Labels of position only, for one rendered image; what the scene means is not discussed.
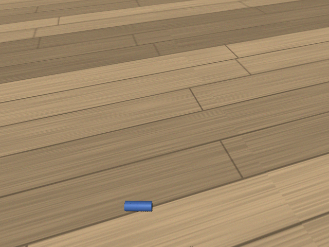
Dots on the can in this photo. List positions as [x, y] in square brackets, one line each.
[138, 206]

